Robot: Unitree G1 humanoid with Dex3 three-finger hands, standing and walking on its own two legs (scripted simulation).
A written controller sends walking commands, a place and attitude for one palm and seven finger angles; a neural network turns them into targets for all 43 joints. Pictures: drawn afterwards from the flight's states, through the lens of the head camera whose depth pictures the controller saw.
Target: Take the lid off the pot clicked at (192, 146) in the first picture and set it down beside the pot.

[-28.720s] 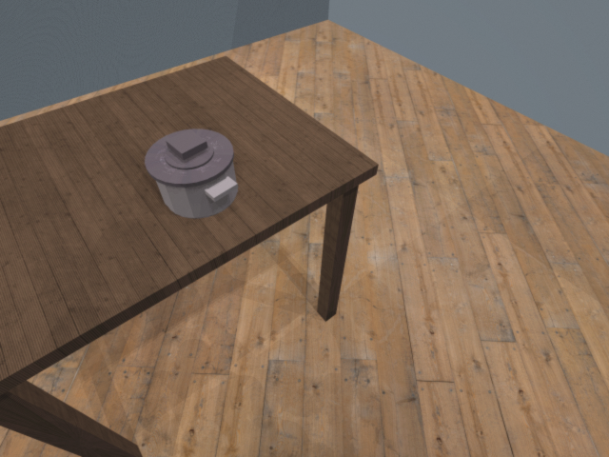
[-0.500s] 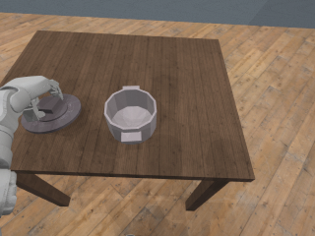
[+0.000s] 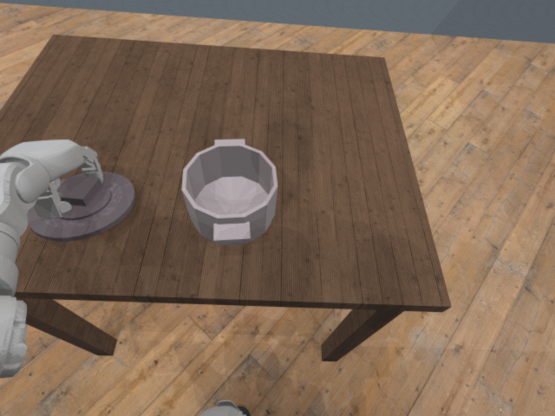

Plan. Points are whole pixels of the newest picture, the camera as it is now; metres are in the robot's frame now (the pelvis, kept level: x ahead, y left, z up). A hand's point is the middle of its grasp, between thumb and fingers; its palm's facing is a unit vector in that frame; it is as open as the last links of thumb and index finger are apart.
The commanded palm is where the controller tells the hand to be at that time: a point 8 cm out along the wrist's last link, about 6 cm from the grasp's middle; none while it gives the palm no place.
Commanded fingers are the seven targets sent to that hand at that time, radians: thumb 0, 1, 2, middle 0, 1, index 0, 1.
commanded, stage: lower the lid onto the table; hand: left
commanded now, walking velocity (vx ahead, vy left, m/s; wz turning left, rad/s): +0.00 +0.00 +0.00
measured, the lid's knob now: (77, 190) +0.45 +0.31 +0.02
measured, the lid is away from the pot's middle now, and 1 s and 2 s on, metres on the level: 0.24 0.25 0.25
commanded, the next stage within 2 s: open the fingers wide in 0.18 s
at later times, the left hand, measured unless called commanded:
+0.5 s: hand (61, 200) +0.42 +0.32 +0.02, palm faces -0.43 -0.08 -0.90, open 8.6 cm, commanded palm +0.44 +0.32 +0.09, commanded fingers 0.00 0.31 1.03 -0.73 -0.93 -0.66 -0.84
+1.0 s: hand (47, 202) +0.42 +0.34 +0.02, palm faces -0.44 -0.08 -0.89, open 9.3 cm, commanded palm +0.44 +0.32 +0.09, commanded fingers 0.00 -0.00 0.74 -0.41 -0.83 -0.40 -0.82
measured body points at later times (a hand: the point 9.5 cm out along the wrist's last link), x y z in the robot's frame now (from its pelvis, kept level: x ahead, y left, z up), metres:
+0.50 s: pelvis -0.01 +0.02 -0.01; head +0.07 +0.04 +0.43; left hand +0.44 +0.32 +0.08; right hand +0.03 -0.27 -0.12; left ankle +0.04 +0.07 -0.72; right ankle -0.02 -0.16 -0.72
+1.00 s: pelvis -0.01 +0.03 -0.01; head +0.07 +0.06 +0.43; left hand +0.44 +0.34 +0.07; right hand +0.03 -0.25 -0.12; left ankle +0.04 +0.07 -0.72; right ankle -0.02 -0.16 -0.72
